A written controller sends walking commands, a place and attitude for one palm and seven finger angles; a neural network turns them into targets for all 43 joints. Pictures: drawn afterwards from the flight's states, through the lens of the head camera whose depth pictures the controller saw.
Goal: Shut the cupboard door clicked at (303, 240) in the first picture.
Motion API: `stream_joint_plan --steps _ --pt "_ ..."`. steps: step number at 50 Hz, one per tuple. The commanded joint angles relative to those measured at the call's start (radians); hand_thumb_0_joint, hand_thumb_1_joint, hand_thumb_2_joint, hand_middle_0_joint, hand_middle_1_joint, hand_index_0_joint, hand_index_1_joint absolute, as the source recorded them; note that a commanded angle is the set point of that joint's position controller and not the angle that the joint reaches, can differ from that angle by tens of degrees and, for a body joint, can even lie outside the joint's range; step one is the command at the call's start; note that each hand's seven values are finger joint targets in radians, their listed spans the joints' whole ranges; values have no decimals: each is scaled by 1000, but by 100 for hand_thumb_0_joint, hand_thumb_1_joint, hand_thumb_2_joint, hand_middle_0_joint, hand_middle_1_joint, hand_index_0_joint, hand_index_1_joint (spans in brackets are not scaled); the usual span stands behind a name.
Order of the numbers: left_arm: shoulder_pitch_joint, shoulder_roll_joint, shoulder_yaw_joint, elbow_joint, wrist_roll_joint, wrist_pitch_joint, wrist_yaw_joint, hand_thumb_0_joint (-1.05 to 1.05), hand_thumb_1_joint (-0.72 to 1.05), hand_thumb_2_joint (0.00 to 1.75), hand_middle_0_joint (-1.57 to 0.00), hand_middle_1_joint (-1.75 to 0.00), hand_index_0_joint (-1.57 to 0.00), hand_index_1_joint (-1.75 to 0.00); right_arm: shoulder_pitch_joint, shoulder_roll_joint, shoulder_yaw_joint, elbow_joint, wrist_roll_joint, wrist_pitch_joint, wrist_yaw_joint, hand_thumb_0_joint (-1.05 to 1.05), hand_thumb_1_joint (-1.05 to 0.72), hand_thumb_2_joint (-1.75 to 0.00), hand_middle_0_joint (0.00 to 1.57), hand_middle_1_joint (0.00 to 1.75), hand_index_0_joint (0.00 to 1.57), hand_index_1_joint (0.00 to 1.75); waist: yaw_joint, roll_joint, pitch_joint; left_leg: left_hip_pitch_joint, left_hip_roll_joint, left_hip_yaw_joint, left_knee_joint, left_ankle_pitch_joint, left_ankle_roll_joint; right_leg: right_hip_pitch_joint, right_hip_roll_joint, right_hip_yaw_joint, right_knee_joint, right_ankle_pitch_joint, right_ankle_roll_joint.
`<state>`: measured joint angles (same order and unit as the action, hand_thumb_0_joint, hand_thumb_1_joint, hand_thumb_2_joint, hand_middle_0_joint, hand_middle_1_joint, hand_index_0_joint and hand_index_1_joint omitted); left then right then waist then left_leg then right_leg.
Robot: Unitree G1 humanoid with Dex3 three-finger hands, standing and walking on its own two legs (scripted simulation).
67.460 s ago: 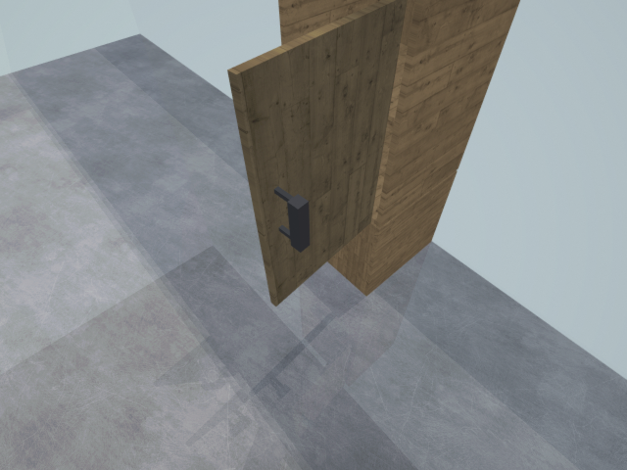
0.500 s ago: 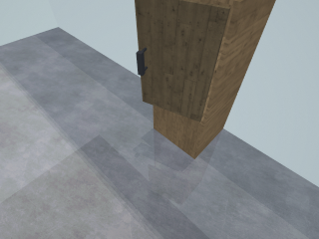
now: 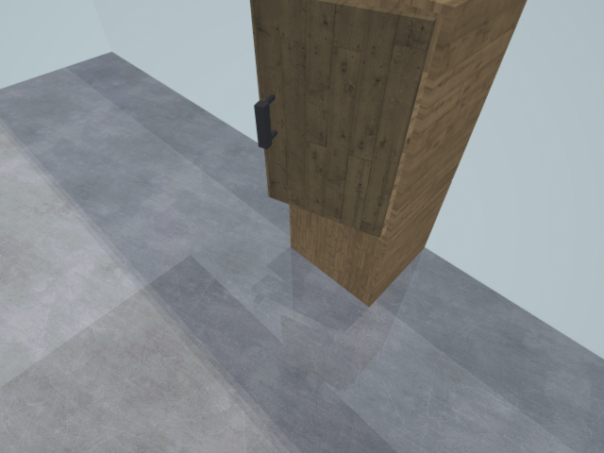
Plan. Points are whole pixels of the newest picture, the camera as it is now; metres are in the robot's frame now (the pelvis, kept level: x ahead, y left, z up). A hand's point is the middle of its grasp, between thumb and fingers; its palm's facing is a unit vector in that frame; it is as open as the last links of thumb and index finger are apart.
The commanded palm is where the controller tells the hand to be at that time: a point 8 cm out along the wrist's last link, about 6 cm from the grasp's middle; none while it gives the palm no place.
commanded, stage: walk to a spot facing it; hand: left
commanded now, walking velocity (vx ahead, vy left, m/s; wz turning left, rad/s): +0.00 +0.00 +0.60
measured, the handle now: (268, 121) +0.86 +0.13 -0.05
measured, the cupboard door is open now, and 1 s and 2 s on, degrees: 16 16 16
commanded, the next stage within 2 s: none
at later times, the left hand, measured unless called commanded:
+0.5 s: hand out of the picture -0.01 +0.24 -0.20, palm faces +0.25 -0.93 -0.25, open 7.4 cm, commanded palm none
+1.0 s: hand out of the picture -0.05 +0.21 -0.18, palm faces +0.56 -0.79 -0.26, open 7.4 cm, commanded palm none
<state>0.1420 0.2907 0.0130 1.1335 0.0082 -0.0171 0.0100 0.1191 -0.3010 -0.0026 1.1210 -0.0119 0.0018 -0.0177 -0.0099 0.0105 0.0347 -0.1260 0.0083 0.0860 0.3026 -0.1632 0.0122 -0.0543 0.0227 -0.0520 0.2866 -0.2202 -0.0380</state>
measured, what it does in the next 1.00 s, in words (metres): steps on the spot, turning left: right foot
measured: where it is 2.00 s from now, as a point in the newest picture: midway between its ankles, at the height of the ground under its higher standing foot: outside the picture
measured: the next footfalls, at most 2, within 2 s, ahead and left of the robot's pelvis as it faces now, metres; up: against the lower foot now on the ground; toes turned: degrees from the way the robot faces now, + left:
right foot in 0.72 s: +0.08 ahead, -0.10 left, +0.00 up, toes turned +23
left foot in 1.04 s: -0.05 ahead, +0.13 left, +0.00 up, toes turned +41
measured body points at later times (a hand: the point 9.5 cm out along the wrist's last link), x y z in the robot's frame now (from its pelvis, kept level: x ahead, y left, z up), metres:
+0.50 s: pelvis -0.01 +0.03 -0.03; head +0.05 +0.05 +0.42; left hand -0.02 +0.29 -0.18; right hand +0.08 -0.20 -0.18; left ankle +0.00 +0.14 -0.75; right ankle -0.04 -0.10 -0.70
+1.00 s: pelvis -0.01 +0.00 -0.02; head +0.04 +0.03 +0.43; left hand -0.08 +0.25 -0.16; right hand +0.22 -0.18 -0.16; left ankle -0.08 +0.10 -0.72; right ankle +0.05 -0.12 -0.75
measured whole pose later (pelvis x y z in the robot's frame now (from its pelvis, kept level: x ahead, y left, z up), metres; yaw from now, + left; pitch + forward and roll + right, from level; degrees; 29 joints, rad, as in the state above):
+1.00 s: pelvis -0.01 +0.00 -0.02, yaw +36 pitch +0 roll +2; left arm 0.19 0.21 0.06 0.87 0.03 0.02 0.02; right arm 0.15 -0.26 -0.08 0.89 -0.01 0.08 0.02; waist -0.03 -0.03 0.12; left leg -0.37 0.01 0.06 0.78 -0.43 -0.05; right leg -0.24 -0.15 -0.18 0.60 -0.35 0.03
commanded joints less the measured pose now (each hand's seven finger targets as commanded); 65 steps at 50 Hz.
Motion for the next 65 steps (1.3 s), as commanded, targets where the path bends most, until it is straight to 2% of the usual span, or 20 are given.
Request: stream_joint_plan --steps 1,7,10,12,18,20,21,26,34,35,36,37,41,48,50,51,52,53,57,65 --pt "6 168 31 -53 2 -13 16 0 90 90 -20 -30 -20 -30 2 -151 -28 -54 1 -15 -8 0 -90 -90 20 30 20 30 2 -11 -53 44 127 -135 3 226 7 -28 -163 101 -11 296 -4" --pt "102 129 49 -84 5 20 35 0 90 90 -20 -30 -20 -30 61 -58 -29 -87 0 20 -5 0 -90 -90 20 30 20 30 23 -64 -68 -116 69 -99 197 244 -21 43 -242 77 108 466 -37" --pt "138 142 67 -116 13 27 39 0 90 90 -20 -30 -20 -30 32 -36 -49 -136 -3 41 -5 0 -90 -90 20 30 20 30 49 -170 -6 -307 17 -69 556 -317 -32 56 -401 139 86 646 -167" --pt "91 134 77 -158 23 27 43 0 90 90 -20 -30 -20 -30 39 -24 -58 -167 1 49 1 0 -90 -90 20 30 20 30 25 -126 37 -348 49 -94 670 -386 -35 1 -436 117 94 611 -199" --pt "70 126 87 -215 12 29 27 0 90 90 -20 -30 -20 -30 173 -11 -66 -181 -11 42 28 0 -90 -90 20 30 20 30 -44 -51 -23 -57 46 -14 251 29 -23 -161 -318 -109 356 370 -24" --pt "75 34 70 -279 4 40 24 0 90 90 -20 -30 -20 -30 279 -163 -106 -181 -21 31 16 0 -90 -90 20 30 20 30 -81 334 -89 21 393 -553 38 472 204 -411 -94 -86 760 -482 87" --pt "29 40 73 -310 12 48 24 0 90 90 -20 -30 -20 -30 289 -179 -110 -180 -25 32 6 0 -90 -90 20 30 20 30 -84 171 -81 -53 411 -580 4 199 231 -426 -94 21 864 -448 73" --pt "31 10 79 -293 11 38 11 0 90 90 -20 -30 -20 -30 164 -100 -90 -216 -23 13 -11 0 -90 -90 20 30 20 30 -26 120 -100 -38 236 -416 48 206 158 -464 -88 62 761 -237 88" --pt "170 30 88 -285 7 38 19 0 90 90 -20 -30 -20 -30 56 -97 -109 -269 -15 43 3 0 -90 -90 20 30 20 30 48 120 -83 -316 117 -411 98 -42 88 -65 -23 20 227 -75 75" --pt "190 87 100 -287 19 30 24 0 90 90 -20 -30 -20 -30 55 -53 -108 -282 -7 48 9 0 -90 -90 20 30 20 30 59 -33 -56 -446 21 -336 219 -211 23 10 -146 145 56 -165 35" --pt "170 177 116 -309 34 25 30 0 90 90 -20 -30 -20 -30 65 5 -103 -300 -4 47 17 0 -90 -90 20 30 20 30 62 -289 -28 -542 -112 -155 515 -359 -52 -39 -428 464 -97 -299 -84" --pt "102 187 101 -333 24 32 31 0 90 90 -20 -30 -20 -30 61 -33 -113 -303 -18 50 25 0 -90 -90 20 30 20 30 39 -194 -11 -462 -68 -167 751 -413 -49 -201 -513 442 -100 -219 -143" --pt "-16 79 82 -352 24 13 32 0 90 90 -20 -30 -20 -30 92 1 -103 -281 -12 60 43 0 -90 -90 20 30 20 30 -41 -209 10 -446 11 -112 899 -276 -68 -200 -340 109 57 195 -104" --pt "132 152 108 -304 28 17 28 0 90 90 -20 -30 -20 -30 12 21 -76 -321 1 43 46 0 -90 -90 20 30 20 30 35 -220 -65 -288 -8 8 401 -274 -58 11 -372 7 226 577 -74" --pt "121 144 110 -306 16 22 23 0 90 90 -20 -30 -20 -30 73 -14 -81 -303 -3 34 44 0 -90 -90 20 30 20 30 -4 -171 -100 -115 -9 1 189 -88 -43 -66 -346 -48 332 489 -11" --pt "130 109 106 -321 9 29 19 0 90 90 -20 -30 -20 -30 129 -92 -100 -292 -10 23 42 0 -90 -90 20 30 20 30 -33 25 -153 71 117 -151 107 189 4 -231 -284 -110 491 259 52" --pt "106 39 79 -360 7 31 11 0 90 90 -20 -30 -20 -30 182 -201 -127 -286 -15 23 35 0 -90 -90 20 30 20 30 -63 321 -166 213 373 -460 104 619 135 -495 -151 -118 698 -388 119" --pt "29 47 72 -395 17 41 14 0 90 90 -20 -30 -20 -30 244 -213 -129 -264 -17 28 23 0 -90 -90 20 30 20 30 -100 206 -159 161 422 -476 102 618 215 -529 -141 -12 813 -439 104" --pt "9 45 83 -357 11 47 9 0 90 90 -20 -30 -20 -30 110 -130 -99 -289 -20 19 -6 0 -90 -90 20 30 20 30 -32 164 -98 42 245 -341 108 478 153 -512 -124 54 826 -240 111" --pt "152 29 86 -318 9 39 0 0 90 90 -20 -30 -20 -30 10 -131 -107 -311 -21 41 7 0 -90 -90 20 30 20 30 34 138 -76 -242 150 -404 73 -158 112 -140 -24 -13 347 -141 90"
